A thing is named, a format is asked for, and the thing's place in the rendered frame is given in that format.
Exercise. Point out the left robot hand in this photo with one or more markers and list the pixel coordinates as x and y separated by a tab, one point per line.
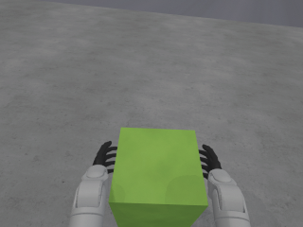
102	156

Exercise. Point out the carton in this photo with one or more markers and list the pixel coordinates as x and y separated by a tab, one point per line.
158	179

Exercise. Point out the right robot forearm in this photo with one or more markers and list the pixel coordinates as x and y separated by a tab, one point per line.
228	203

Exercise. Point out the right robot hand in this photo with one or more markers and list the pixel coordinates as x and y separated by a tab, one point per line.
211	160

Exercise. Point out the left robot forearm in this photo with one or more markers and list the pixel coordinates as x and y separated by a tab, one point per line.
89	203

